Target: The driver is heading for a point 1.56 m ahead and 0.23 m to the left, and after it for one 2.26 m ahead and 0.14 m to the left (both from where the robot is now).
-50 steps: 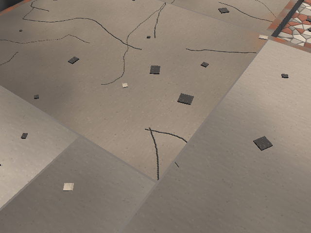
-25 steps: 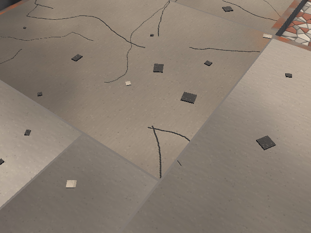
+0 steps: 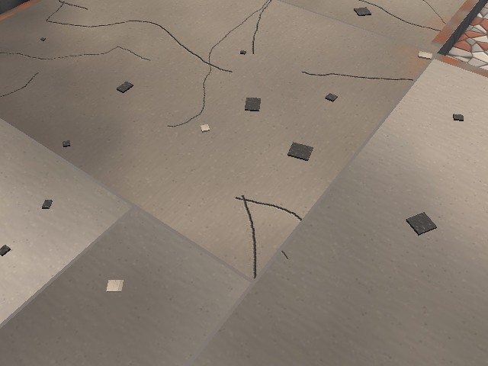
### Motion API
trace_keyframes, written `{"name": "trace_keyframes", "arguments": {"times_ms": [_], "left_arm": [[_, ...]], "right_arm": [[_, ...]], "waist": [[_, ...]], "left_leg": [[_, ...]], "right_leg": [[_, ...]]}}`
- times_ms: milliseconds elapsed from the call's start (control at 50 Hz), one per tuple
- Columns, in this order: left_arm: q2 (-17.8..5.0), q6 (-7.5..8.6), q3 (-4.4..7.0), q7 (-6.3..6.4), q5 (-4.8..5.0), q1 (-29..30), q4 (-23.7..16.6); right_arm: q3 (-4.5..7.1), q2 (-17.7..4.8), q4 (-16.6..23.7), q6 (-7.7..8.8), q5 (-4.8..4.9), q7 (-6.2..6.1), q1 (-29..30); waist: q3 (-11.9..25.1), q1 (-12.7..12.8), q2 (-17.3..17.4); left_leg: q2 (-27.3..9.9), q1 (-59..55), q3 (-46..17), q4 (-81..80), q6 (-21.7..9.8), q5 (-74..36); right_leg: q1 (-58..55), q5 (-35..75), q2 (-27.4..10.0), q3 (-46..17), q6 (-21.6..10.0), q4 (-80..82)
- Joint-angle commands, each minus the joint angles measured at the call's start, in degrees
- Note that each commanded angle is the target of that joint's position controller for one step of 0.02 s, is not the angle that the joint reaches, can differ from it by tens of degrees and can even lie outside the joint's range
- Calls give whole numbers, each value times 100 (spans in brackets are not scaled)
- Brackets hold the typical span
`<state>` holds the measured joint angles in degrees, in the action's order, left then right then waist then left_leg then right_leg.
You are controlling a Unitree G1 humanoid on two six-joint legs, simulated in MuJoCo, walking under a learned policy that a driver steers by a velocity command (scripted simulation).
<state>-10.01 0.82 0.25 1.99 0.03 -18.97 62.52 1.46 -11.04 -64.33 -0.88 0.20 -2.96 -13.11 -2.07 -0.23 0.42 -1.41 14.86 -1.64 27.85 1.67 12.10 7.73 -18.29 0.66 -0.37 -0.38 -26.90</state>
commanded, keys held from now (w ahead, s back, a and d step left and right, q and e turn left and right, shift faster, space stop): no key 0.28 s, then w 0.72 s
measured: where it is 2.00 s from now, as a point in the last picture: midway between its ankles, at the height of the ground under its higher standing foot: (250, 247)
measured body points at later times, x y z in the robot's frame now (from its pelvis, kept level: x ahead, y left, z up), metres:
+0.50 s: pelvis +0.04 +0.02 -0.01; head +0.04 +0.03 +0.44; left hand -0.03 +0.26 -0.16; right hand +0.05 -0.23 -0.15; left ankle +0.03 +0.12 -0.73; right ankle -0.04 -0.12 -0.74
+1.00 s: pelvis +0.27 +0.01 -0.02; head +0.30 +0.01 +0.43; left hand +0.51 +0.22 -0.11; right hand +0.14 -0.23 -0.15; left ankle +0.05 +0.13 -0.74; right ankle +0.43 -0.10 -0.73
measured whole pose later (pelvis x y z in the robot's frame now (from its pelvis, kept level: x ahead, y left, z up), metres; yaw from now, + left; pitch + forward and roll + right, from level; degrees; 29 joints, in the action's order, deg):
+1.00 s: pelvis +0.27 +0.01 -0.02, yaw +0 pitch +2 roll +0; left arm -12.1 6.1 1.8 -2.8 1.8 3.5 47.7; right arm 2.0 -12.0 -61.9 3.9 0.4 -1.2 -30.4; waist -2.1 -4.6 -0.5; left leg -0.4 -11.7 2.4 12.5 0.1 25.4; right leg 32.4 -1.9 -1.0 3.2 -5.5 -30.8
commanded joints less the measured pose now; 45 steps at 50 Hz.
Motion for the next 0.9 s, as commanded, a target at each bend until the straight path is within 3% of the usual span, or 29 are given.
{"name": "trace_keyframes", "arguments": {"times_ms": [20,280,300,320,360,380,400,420,440,480,520,540,560,580,600,620,640,660,680,720,780,840,900], "left_arm": [[-503,22,80,16,2,-493,-46],[-442,27,78,23,8,-618,-30],[-391,19,70,30,10,-733,29],[-466,2,101,48,45,-769,40],[-748,0,195,85,108,-740,-82],[-891,43,245,82,142,-906,-97],[-1108,103,327,71,175,-968,-115],[-1192,157,376,64,183,-918,-158],[-1124,214,369,49,151,-790,-219],[-999,258,351,-2,202,-437,-355],[-990,234,345,-42,226,-180,-477],[-847,284,288,-64,180,28,-586],[-423,393,186,-45,154,-5,-802],[-424,495,187,-63,242,44,-867],[-542,559,211,-117,328,145,-912],[-599,604,226,-158,304,196,-888],[-700,637,287,-166,239,264,-878],[-855,630,368,-184,183,357,-884],[-842,599,397,-223,172,364,-865],[-600,515,368,-277,154,555,-917],[-418,477,276,-286,129,1505,-1307],[-443,498,219,-346,157,2198,-1552],[-546,522,208,-427,189,2586,-1737]], "right_arm": [[77,-536,103,27,1,-16,-267],[69,-484,114,33,7,-19,-365],[52,-411,60,29,3,-21,-462],[62,-415,49,22,28,-27,-472],[94,-462,138,77,54,-21,-345],[78,-375,252,163,56,14,-146],[48,-240,350,276,75,73,-17],[42,-235,443,384,93,132,124],[50,-251,516,478,138,189,161],[78,-302,516,622,210,267,-104],[209,-401,42,649,159,290,-1157],[336,-698,-123,647,125,283,-1946],[500,-1452,-150,676,153,310,-2714],[354,-1135,-114,761,22,339,-2518],[253,-830,78,821,34,335,-1877],[184,-649,240,834,34,363,-1433],[141,-602,333,813,25,396,-1193],[86,-467,350,780,7,403,-1184],[48,-371,318,731,-11,386,-1338],[45,-484,264,670,-26,314,-1657],[67,-733,374,614,-56,207,-1643],[107,-881,425,603,-26,161,-1782],[150,-891,374,600,60,150,-1922]], "waist": [[-159,2,-37],[-187,6,-40],[-51,10,-72],[-138,26,-155],[-579,106,-454],[-764,218,-700],[-902,268,-1064],[-1079,288,-1125],[-1182,215,-1093],[-1086,-63,-917],[-604,-455,-530],[-272,-782,247],[178,-905,1843],[143,-674,1448],[-382,-396,798],[-480,-261,463],[-531,-158,281],[-511,-124,319],[-425,-128,412],[-381,-147,390],[-587,-258,267],[-683,-405,406],[-814,-372,419]], "left_leg": [[-21,-466,20,-295,-170,-774],[-9,-447,17,-271,-182,-777],[73,-506,109,-248,-185,-229],[231,-378,266,-79,-206,637],[420,359,466,417,-296,2047],[421,780,533,844,-315,1921],[352,1122,610,1476,-329,1419],[94,1381,408,1904,-417,1239],[-71,1616,272,2030,-518,1420],[-141,1117,315,1009,-684,1477],[346,-959,690,41,-558,359],[-275,-1839,-370,-467,-726,577],[-1680,-2690,-2987,-1541,-1497,1194],[-2226,-2388,-4288,-1978,-1886,1797],[-2185,-2047,-3691,-1898,-1761,1771],[-1849,-1823,-2834,-1909,-1540,1462],[-1588,-1686,-2182,-1966,-1357,853],[-1321,-1613,-1574,-1992,-1177,99],[-1129,-1615,-1150,-1990,-1091,-489],[-1038,-1637,-754,-1990,-1134,-1323],[-1023,-1348,-487,-2180,-1212,-1534],[-973,-1108,-245,-2351,-1198,-1385],[-1183,-1473,-159,-2298,-1172,-1574]], "right_leg": [[724,772,-141,-105,-64,620],[745,753,-140,-84,-54,598],[693,176,-98,-47,-79,651],[782,-741,-77,-84,-174,699],[1045,-2552,-418,-639,-534,990],[975,-3022,-834,-1222,-776,1299],[848,-3207,-1398,-1956,-1072,1649],[892,-3061,-1812,-2475,-1321,1853],[792,-2690,-1958,-2607,-1391,1858],[701,-1847,-1683,-1993,-1102,1526],[1472,-833,-954,-1022,-752,650],[2015,127,-463,-365,-482,-915],[3157,-573,248,313,-142,-2922],[3638,-1212,128,-438,-236,-4219],[4059,-787,-235,-612,-408,-4747],[4049,-197,-488,-552,-517,-4719],[3979,261,-654,-464,-553,-4376],[3762,548,-763,-355,-534,-4035],[3588,705,-779,-225,-484,-3828],[3627,888,-770,-10,-318,-3496],[3683,1382,-711,118,-110,-2268],[3171,1918,-479,341,-77,-1209],[3052,2030,-418,272,-238,-678]]}}
Keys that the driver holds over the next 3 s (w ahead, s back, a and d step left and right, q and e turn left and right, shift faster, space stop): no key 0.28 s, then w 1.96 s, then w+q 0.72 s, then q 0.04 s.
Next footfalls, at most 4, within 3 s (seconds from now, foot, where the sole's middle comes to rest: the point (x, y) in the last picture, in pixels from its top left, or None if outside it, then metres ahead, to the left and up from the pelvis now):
1.02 right None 0.47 -0.10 -0.77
1.56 left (209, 277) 0.78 0.14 -0.77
2.14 right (280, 195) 1.10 -0.09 -0.77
2.72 left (211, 139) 1.39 0.16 -0.77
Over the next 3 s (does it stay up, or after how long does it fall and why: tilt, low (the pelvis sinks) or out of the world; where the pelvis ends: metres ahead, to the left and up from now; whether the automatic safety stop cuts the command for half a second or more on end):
stays up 1.39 0.09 0.01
